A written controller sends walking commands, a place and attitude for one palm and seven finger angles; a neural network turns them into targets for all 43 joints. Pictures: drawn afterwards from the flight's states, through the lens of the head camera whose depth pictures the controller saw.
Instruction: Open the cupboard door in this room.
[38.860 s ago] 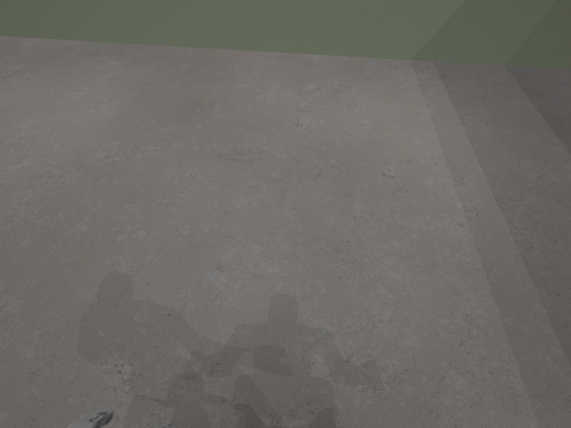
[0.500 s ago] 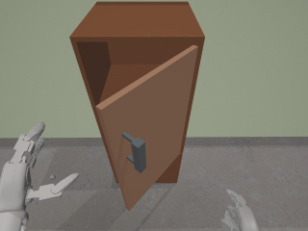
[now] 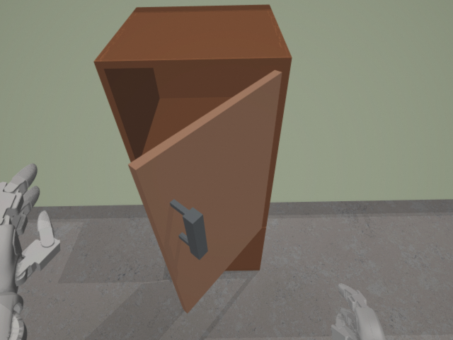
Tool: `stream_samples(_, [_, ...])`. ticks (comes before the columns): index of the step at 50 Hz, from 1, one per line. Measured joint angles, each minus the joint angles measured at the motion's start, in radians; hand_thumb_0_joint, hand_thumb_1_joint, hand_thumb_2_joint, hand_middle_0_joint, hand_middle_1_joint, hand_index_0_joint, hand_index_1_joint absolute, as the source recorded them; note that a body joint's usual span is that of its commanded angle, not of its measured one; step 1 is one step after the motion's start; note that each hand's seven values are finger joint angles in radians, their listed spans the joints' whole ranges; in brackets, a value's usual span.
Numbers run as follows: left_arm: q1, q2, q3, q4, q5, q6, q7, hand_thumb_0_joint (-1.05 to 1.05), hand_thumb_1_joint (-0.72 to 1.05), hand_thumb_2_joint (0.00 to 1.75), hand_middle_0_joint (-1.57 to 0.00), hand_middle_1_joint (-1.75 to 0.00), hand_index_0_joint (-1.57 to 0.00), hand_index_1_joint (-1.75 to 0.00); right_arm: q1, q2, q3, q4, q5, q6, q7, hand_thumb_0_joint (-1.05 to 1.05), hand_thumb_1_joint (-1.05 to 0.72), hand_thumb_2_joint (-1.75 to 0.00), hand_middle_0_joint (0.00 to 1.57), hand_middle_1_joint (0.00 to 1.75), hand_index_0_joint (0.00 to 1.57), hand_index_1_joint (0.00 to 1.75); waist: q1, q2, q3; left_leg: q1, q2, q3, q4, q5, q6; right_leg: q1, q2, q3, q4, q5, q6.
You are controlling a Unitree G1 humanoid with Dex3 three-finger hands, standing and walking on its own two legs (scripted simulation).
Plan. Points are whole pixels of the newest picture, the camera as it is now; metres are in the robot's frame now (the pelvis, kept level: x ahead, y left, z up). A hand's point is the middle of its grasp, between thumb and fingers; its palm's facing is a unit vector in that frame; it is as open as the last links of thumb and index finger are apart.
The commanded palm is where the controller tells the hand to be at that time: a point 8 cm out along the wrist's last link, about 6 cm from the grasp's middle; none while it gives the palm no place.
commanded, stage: draw the hand back to the body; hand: left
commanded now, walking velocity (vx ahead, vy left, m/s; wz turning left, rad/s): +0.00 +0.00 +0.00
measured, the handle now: (188, 228) +0.30 +0.11 +0.05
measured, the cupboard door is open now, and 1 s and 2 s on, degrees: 49 49 49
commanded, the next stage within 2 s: step back with the hand held close in 0.14 s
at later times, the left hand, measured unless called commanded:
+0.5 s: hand (51, 242) +0.19 +0.26 +0.16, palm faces +0.37 -0.78 -0.50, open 7.4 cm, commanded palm +0.12 +0.30 +0.17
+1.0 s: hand out of the picture +0.08 +0.29 +0.16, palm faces +0.44 -0.74 -0.50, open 7.4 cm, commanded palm +0.01 +0.33 +0.17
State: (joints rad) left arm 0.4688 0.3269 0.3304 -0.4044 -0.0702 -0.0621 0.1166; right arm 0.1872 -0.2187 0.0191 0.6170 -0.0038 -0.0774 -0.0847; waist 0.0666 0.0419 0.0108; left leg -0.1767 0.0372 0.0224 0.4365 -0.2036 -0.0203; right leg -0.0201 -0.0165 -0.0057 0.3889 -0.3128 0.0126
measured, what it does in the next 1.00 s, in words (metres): shifts its weight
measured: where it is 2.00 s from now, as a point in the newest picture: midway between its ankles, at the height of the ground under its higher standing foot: outside the picture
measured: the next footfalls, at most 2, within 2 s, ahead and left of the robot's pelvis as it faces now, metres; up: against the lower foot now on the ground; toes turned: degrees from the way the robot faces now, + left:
right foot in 1.38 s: -0.22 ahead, -0.08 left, +0.00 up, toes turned -3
left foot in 1.54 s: -0.11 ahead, +0.11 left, +0.00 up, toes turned -1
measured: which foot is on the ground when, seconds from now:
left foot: down 0.00-1.00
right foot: down 0.00-1.00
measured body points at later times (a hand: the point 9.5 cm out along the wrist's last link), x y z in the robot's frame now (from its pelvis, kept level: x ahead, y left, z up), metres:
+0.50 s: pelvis -0.02 +0.00 +0.00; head +0.00 -0.02 +0.45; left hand +0.16 +0.30 +0.19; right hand +0.18 -0.24 -0.08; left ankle +0.02 +0.13 -0.74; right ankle -0.06 -0.13 -0.74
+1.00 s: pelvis -0.11 +0.02 -0.02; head -0.08 +0.03 +0.43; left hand +0.05 +0.33 +0.19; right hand +0.07 -0.21 -0.10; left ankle +0.02 +0.14 -0.74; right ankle -0.06 -0.12 -0.74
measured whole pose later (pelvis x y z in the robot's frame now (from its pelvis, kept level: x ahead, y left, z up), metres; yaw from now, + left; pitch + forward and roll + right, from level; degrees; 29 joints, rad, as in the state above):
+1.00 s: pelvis -0.11 +0.02 -0.02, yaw +3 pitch -1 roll -3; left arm 0.57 0.42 0.45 -0.55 -0.05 -0.22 0.14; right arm 0.21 -0.20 -0.01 0.56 0.01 -0.05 -0.07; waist 0.00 0.03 0.08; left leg -0.48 0.03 -0.02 0.59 -0.21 0.01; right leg -0.31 0.02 0.01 0.55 -0.23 0.02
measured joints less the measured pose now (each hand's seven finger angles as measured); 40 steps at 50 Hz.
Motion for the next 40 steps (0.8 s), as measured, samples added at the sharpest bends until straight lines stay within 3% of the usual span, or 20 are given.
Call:
stream_samples(14, [-0.006, 0.002, 0.007, 0.018, -0.004, -0.018, -0.005, 0.02, 0.89, 0.9, -0.21, -0.3, -0.21, -0.3, -0.005, -0.002, -0.014, 0.015, 0.0, -0.008, -0.009, 0.01, -0.91, -0.9, 0.2, 0.3, 0.2, 0.3, 0.001, 0.009, 0.011, 0.022, 0.014, -0.007, -0.023, 0.013, -0.012, 0.022, 0.015, -0.005, -0.022, 0.011, -0.013])
stream_samples(20, [0.0, 0.039, 0.055, -0.006, 0.011, -0.069, -0.014, 0.02, 0.89, 0.9, -0.21, -0.3, -0.21, -0.3, -0.03, -0.011, -0.017, -0.021, 0.003, 0.052, 0.005, 0.01, -0.91, -0.9, 0.2, 0.3, 0.2, 0.3, -0.032, 0.021, 0.007, -0.052, 0.023, -0.022, 0.017, 0.01, -0.01, -0.03, 0.026, -0.017, -0.019, 0.025, -0.009])
stream_samples(28, [0.078, 0.085, 0.062, -0.059, 0.007, -0.066, -0.018, 0.02, 0.89, 0.9, -0.21, -0.3, -0.21, -0.3, -0.041, -0.018, -0.039, -0.078, 0.019, 0.118, 0.007, 0.01, -0.91, -0.9, 0.2, 0.3, 0.2, 0.3, -0.057, 0.014, 0.029, -0.106, 0.014, 0.007, 0.014, 0.04, 0.006, -0.112, 0.013, 0.011, 0.016, 0.044, 0.01])
stream_samples(40, [0.102, 0.114, 0.095, -0.123, 0.007, -0.107, 0.014, 0.02, 0.89, 0.9, -0.21, -0.3, -0.22, -0.3, -0.009, -0.001, -0.032, -0.092, 0.025, 0.095, 0.007, 0.01, -0.91, -0.9, 0.2, 0.3, 0.2, 0.3, -0.069, -0.018, 0.057, -0.188, 0.009, 0.008, 0.047, 0.092, 0.031, -0.205, 0.008, 0.013, 0.073, 0.084, 0.029])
